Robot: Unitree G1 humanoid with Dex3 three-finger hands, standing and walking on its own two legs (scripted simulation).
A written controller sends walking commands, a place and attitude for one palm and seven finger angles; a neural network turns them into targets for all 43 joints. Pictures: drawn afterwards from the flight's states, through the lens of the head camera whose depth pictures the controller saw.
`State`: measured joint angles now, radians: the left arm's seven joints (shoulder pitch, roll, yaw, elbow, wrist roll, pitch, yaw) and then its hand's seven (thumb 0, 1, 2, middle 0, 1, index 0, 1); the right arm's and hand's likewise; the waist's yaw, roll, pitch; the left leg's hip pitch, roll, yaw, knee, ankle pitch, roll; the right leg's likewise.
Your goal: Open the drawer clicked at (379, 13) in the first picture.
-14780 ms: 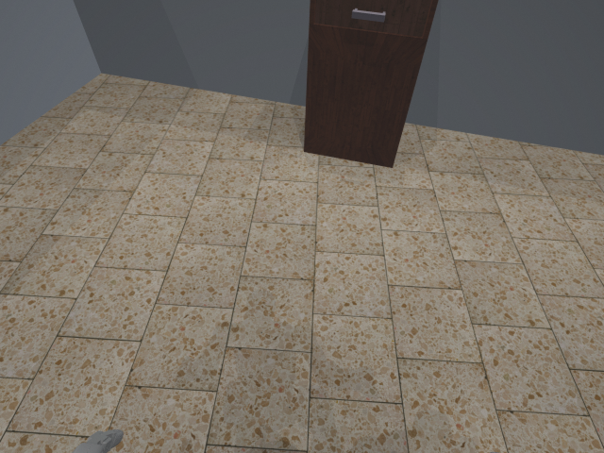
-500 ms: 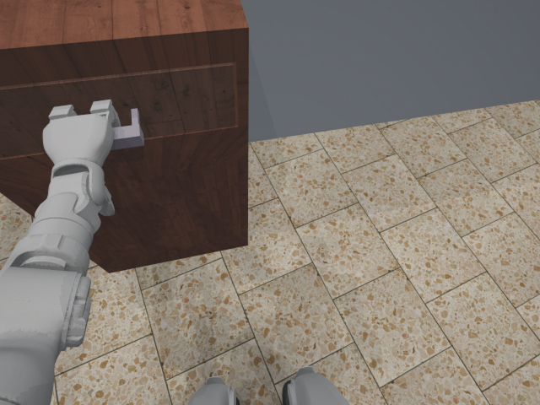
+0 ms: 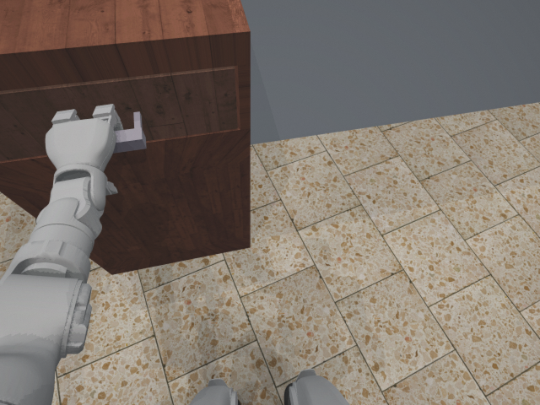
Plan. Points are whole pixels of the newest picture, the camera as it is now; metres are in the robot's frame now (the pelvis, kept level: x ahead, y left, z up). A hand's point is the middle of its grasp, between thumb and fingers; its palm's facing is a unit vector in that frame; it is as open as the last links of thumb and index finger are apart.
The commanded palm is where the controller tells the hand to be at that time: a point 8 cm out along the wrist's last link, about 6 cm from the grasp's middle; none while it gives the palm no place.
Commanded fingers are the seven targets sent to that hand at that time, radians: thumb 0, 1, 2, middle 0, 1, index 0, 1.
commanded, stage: close the thumb around the handle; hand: left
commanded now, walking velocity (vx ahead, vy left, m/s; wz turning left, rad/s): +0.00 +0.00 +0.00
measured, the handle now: (101, 133) +0.54 +0.24 +0.03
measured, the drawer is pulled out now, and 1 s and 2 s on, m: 0.00 0.05 0.16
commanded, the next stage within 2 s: pull the drawer open in 0.38 s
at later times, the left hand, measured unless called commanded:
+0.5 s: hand (99, 167) +0.48 +0.24 +0.00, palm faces -0.04 -0.01 -1.00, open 5.8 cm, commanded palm +0.47 +0.23 +0.06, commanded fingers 0.00 0.90 0.90 -0.40 -1.35 -0.40 -1.35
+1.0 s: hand (99, 193) +0.44 +0.24 +0.00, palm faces -0.01 -0.04 -1.00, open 5.8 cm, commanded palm +0.41 +0.23 +0.06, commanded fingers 0.00 0.90 0.90 -0.40 -1.35 -0.40 -1.35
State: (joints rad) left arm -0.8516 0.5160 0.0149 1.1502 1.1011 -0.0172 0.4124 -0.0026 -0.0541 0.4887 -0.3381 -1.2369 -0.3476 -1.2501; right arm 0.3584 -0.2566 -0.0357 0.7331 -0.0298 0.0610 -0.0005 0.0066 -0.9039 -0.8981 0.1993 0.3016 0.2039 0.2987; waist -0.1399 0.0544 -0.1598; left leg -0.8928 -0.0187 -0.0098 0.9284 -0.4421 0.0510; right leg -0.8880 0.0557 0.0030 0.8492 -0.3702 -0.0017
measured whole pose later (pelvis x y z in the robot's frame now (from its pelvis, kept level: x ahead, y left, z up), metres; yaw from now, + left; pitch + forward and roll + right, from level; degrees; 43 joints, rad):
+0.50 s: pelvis +0.00 +0.00 +0.00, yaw +0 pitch +23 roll -3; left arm -0.86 0.51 0.00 1.17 1.11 -0.02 0.43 -0.01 0.68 0.82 -0.37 -1.34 -0.39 -1.35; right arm 0.35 -0.26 -0.03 0.74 -0.03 0.05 0.00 0.01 -0.90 -0.90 0.20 0.30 0.20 0.30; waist -0.14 0.05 -0.15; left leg -0.90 -0.02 -0.02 0.94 -0.44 0.05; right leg -0.89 0.05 0.00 0.86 -0.37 0.00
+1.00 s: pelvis +0.01 +0.00 +0.01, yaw +0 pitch +19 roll -2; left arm -0.60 0.40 -0.03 0.95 1.09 0.00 0.46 0.00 0.70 0.81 -0.33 -1.35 -0.38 -1.35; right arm 0.32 -0.24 -0.06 0.73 -0.01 0.08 0.01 0.01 -0.90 -0.90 0.20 0.30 0.20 0.30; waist -0.07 0.05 -0.17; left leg -0.76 -0.02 0.00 0.86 -0.44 0.05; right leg -0.76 0.05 0.01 0.80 -0.37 0.00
